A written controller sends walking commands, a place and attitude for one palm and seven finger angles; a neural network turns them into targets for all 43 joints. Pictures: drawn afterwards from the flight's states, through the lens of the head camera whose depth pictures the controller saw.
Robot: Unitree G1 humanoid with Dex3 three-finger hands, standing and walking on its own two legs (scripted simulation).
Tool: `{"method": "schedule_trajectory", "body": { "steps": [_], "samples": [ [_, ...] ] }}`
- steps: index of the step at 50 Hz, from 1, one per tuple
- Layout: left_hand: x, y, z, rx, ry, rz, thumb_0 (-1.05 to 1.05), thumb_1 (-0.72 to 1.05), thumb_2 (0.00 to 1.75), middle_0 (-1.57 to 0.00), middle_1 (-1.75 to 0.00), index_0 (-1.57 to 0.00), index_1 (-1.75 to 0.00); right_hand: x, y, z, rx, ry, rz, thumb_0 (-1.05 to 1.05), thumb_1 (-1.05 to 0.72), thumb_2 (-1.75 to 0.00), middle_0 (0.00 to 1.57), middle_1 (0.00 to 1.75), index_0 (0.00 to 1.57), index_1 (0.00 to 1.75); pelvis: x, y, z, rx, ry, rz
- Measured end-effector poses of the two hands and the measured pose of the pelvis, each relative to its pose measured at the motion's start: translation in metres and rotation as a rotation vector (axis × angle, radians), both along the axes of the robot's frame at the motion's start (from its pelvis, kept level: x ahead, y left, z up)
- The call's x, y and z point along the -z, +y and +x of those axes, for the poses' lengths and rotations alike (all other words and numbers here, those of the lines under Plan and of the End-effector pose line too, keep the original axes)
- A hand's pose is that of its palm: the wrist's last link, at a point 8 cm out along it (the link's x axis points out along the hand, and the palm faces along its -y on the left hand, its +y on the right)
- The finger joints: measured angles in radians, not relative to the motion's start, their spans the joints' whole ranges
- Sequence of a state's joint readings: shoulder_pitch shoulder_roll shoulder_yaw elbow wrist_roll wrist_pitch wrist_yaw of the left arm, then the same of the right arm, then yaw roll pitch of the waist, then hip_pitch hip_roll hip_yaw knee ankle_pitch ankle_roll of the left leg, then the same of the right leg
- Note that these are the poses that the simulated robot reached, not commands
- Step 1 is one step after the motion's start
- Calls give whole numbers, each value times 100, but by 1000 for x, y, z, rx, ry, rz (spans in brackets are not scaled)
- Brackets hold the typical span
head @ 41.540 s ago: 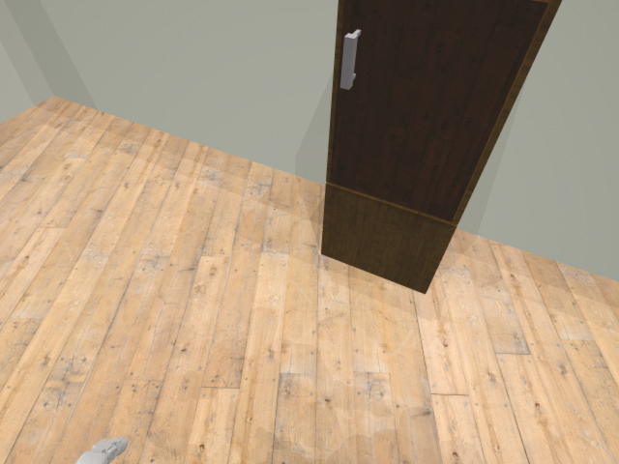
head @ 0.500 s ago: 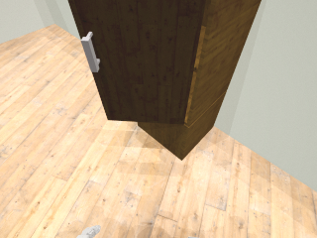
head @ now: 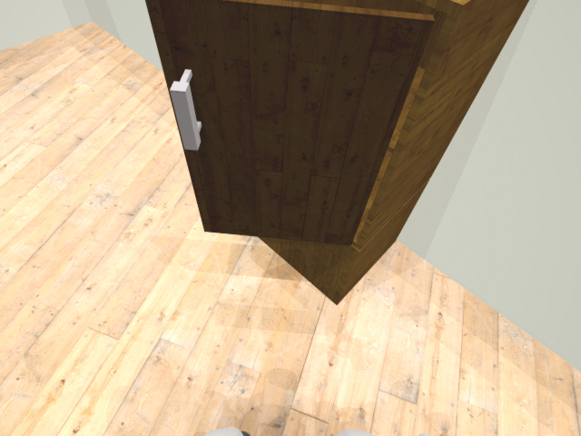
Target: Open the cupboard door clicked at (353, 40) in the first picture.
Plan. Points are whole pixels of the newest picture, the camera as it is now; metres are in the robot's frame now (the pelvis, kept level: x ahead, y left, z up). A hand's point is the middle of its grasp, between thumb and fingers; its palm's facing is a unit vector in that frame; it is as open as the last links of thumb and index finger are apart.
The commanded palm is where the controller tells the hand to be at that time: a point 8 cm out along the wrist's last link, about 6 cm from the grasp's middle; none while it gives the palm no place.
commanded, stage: come to a stop and stand still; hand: left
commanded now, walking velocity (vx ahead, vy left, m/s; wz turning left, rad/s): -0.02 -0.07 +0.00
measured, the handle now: (189, 110) +0.59 +0.23 +0.08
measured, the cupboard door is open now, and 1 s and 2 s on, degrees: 39 39 39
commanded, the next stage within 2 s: look again from close up in 1.32 s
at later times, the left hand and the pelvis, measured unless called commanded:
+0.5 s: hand out of the picture -0.01 +0.12 -0.16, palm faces +0.07 -0.97 -0.22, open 7.3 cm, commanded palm none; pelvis -0.02 -0.06 +0.01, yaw +1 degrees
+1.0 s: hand out of the picture -0.02 +0.15 -0.18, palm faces +0.05 -0.99 -0.16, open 7.3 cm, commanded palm none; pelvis -0.02 -0.02 +0.00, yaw +1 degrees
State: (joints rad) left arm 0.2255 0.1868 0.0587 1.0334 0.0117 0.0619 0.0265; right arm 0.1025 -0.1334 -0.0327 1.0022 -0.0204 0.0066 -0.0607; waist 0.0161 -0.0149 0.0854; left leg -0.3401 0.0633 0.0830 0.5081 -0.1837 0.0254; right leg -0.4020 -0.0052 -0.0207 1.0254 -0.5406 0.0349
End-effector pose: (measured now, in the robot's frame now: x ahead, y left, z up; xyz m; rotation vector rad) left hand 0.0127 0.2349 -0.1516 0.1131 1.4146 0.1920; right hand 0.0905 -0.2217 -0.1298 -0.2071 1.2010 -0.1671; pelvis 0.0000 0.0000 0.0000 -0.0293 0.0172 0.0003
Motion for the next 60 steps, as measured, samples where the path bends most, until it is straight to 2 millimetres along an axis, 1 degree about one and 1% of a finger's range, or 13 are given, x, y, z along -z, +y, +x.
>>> {"method": "schedule_trajectory", "body": {
  "steps": [5,9,10,12,16,19,24,31,34,37,42,48,60],
  "samples": [
    [-10,1,21,46,-72,48,0,91,90,-20,-30,-19,-30,6,-25,-29,38,26,1,0,-91,-89,20,30,20,30,1,-14,-15,16,1,4],
    [-17,-13,28,72,-145,86,0,91,90,-20,-30,-19,-30,20,-53,-62,67,71,20,0,-91,-89,20,30,20,30,7,-33,-25,11,-7,24],
    [-16,-18,27,78,-162,98,0,91,90,-20,-30,-19,-30,25,-61,-70,77,82,28,1,-91,-89,20,30,20,30,11,-39,-26,11,-8,41],
    [-21,-31,19,78,-164,101,0,91,90,-20,-30,-19,-30,28,-71,-85,89,119,42,1,-91,-89,20,30,20,30,9,-47,-28,1,-24,39],
    [-28,-59,2,68,-139,65,0,91,90,-20,-30,-19,-30,21,-83,-107,93,174,61,1,-91,-89,20,30,20,29,-3,-57,-25,-1,-28,55],
    [-28,-67,-8,53,-106,53,0,94,90,-20,-30,-20,-30,15,-85,-117,97,201,66,1,-91,-89,19,30,20,29,-7,-62,-22,-1,-22,61],
    [-22,-68,-25,16,-62,32,1,94,90,-20,-30,-20,-30,12,-80,-121,73,252,53,1,-91,-89,19,30,20,29,-7,-60,-20,-15,-12,58],
    [-3,-55,-45,-39,1,11,0,92,90,-20,-30,-20,-30,13,-58,-98,26,214,22,1,-91,-89,19,30,20,29,1,-45,-21,-29,-22,39],
    [-1,-51,-47,-36,12,-1,0,92,90,-20,-30,-20,-30,11,-46,-84,14,167,24,1,-91,-89,19,30,20,29,0,-39,-21,-26,-28,34],
    [-1,-49,-46,-30,4,-13,0,92,90,-20,-30,-19,-30,8,-40,-73,8,130,15,1,-93,-89,20,30,20,29,-1,-33,-21,-25,-31,29],
    [-1,-45,-42,-10,-11,-29,0,92,90,-20,-30,-19,-30,5,-32,-66,6,92,14,1,-93,-89,20,30,20,29,-2,-25,-21,-18,-33,26],
    [-1,-38,-40,9,-10,-33,0,92,90,-20,-30,-19,-30,3,-26,-77,22,106,11,1,-93,-89,20,30,20,29,-4,-18,-20,-10,-35,26],
    [-2,-32,-44,26,20,-32,0,91,90,-20,-30,-19,-30,8,-7,-130,71,236,45,1,-91,-89,20,30,20,29,-4,-11,-20,-5,-38,29]
  ]
}}
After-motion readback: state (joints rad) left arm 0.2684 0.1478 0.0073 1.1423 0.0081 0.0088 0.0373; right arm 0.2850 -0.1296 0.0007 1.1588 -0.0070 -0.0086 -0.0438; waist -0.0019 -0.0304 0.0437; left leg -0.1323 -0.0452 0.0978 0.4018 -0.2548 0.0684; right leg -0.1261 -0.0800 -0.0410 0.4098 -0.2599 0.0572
